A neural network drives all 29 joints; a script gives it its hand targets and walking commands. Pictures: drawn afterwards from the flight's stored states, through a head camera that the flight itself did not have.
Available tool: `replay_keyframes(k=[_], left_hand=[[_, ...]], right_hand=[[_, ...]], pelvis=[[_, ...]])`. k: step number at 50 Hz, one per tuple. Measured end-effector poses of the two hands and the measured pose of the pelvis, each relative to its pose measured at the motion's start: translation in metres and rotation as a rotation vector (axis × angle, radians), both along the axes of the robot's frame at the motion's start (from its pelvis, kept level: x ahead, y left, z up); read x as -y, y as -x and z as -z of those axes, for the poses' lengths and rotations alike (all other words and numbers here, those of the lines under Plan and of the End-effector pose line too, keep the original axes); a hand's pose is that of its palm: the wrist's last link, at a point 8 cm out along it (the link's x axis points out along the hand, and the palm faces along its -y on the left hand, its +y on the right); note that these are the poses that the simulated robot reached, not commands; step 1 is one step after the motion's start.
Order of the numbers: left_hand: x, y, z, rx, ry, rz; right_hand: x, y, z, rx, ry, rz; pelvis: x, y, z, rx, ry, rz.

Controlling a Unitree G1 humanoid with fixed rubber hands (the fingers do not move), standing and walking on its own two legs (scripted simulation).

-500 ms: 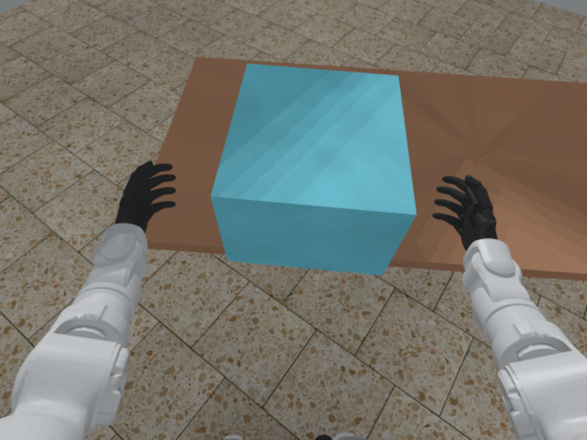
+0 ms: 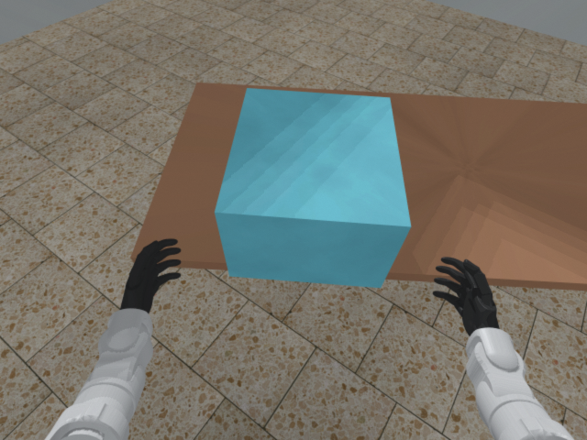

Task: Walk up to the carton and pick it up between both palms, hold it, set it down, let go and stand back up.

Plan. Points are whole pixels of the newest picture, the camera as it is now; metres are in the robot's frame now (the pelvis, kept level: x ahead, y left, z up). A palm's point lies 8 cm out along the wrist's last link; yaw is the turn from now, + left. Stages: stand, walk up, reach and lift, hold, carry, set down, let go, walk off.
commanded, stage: set down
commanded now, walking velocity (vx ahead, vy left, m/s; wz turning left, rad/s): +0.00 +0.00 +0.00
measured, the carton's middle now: (311, 184) +0.54 -0.03 -0.03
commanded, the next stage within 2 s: let go in 1.44 s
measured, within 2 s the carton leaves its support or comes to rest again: neither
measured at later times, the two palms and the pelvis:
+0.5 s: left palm (135, 341) +0.25 +0.23 -0.03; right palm (467, 349) +0.24 -0.24 -0.03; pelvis +0.02 +0.00 +0.01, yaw +0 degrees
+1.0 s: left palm (129, 379) +0.21 +0.23 -0.06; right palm (456, 380) +0.20 -0.22 -0.05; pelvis +0.04 +0.01 +0.02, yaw -1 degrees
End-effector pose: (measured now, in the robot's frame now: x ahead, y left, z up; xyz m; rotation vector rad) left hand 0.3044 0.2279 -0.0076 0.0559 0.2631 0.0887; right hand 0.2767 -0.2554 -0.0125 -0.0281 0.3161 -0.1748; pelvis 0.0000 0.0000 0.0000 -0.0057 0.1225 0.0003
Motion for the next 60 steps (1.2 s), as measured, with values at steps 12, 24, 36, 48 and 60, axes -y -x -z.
replay_keyframes(k=[12, 24, 36, 48, 60], left_hand=[[-0.01, 0.033, 0.016, -0.087, -0.008, -0.021], [-0.002, 0.054, 0.024, -0.193, -0.009, -0.017], [-0.004, 0.07, 0.033, -0.302, -0.033, -0.035], [-0.008, 0.094, 0.049, -0.451, -0.048, -0.017], [-0.006, 0.108, 0.051, -0.526, -0.091, -0.008]], right_hand=[[-0.015, 0.011, 0.014, -0.036, 0.019, -0.029], [-0.017, 0.038, 0.019, -0.124, 0.045, -0.055], [-0.031, 0.055, 0.03, -0.213, 0.061, -0.07], [-0.037, 0.07, 0.039, -0.299, 0.089, -0.07], [-0.036, 0.094, 0.049, -0.376, 0.101, -0.076]], pelvis=[[-0.001, -0.005, -0.002, 0.039, 0.005, -0.003], [0.001, -0.015, -0.009, 0.121, -0.003, 0.003], [0.0, -0.029, -0.014, 0.161, 0.0, 0.012], [-0.005, -0.036, -0.016, 0.184, 0.007, 0.02], [-0.007, -0.028, -0.017, 0.193, 0.008, 0.028]])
